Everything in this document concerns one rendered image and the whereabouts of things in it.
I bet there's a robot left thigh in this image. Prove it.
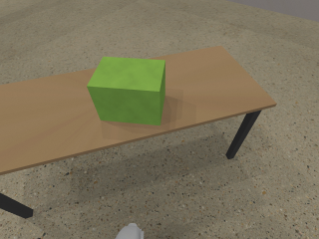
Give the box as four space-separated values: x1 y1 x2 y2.
115 225 145 239

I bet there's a table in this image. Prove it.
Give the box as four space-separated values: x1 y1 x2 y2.
0 45 277 219

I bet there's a carton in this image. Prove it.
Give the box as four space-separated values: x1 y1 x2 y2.
87 57 165 125

